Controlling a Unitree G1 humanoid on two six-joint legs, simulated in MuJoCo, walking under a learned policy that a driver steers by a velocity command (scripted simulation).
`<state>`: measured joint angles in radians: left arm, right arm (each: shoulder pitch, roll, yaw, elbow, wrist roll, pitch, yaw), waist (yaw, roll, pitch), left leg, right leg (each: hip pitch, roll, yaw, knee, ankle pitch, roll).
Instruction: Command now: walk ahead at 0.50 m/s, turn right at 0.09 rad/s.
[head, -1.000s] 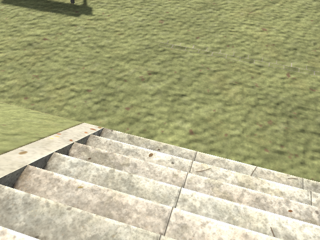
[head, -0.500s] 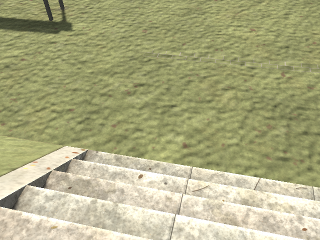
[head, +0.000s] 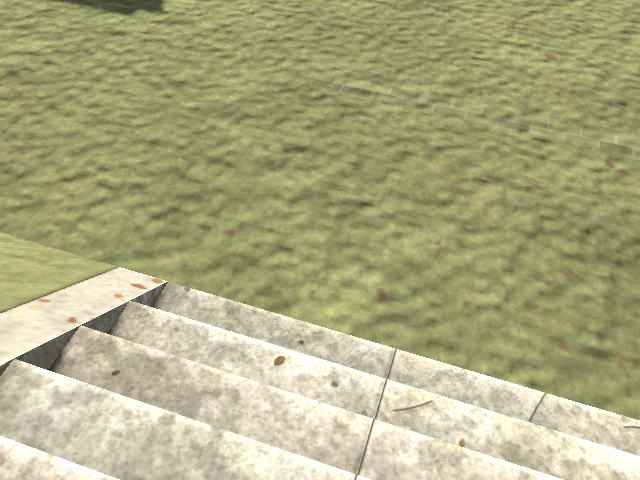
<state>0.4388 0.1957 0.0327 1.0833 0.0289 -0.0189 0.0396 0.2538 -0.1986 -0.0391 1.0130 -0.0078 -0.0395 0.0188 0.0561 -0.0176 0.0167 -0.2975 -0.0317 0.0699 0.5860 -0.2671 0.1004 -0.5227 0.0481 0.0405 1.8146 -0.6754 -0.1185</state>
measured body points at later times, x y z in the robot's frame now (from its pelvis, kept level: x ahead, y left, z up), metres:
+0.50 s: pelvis +0.25 -0.04 -0.20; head +0.26 -0.06 +0.25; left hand +0.37 +0.19 -0.33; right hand +0.17 -0.26 -0.36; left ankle +0.19 +0.10 -0.65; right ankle +0.27 -0.09 -0.92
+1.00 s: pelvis +0.53 -0.06 -0.38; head +0.52 -0.05 +0.07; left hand +0.65 +0.16 -0.53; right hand +0.48 -0.32 -0.51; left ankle +0.58 +0.00 -1.11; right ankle +0.36 -0.11 -0.83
